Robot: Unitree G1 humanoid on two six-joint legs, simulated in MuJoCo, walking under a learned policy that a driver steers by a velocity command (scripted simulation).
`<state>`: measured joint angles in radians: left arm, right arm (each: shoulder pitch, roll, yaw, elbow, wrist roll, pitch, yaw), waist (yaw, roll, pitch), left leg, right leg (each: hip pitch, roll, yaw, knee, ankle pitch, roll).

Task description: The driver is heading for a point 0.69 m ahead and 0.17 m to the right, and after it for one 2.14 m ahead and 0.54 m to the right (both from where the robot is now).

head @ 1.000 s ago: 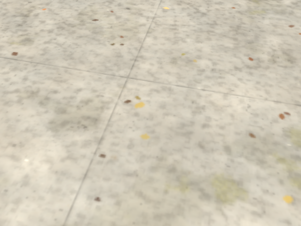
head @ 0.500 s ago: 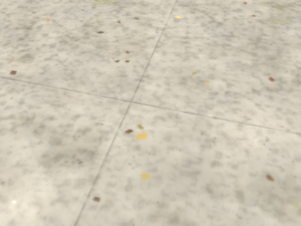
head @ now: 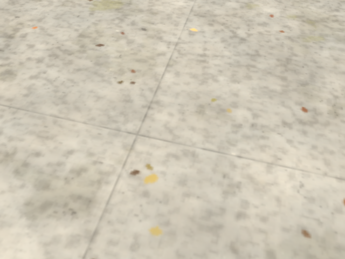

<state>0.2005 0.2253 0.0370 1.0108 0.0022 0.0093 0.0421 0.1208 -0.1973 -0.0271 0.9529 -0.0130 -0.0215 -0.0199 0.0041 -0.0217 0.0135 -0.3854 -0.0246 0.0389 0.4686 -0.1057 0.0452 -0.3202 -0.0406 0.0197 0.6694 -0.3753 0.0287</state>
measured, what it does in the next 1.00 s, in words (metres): walks ahead, turning right: right foot, then right foot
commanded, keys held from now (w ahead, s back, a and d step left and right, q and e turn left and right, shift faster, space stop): no key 0.08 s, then w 0.32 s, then w+e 0.18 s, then e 0.42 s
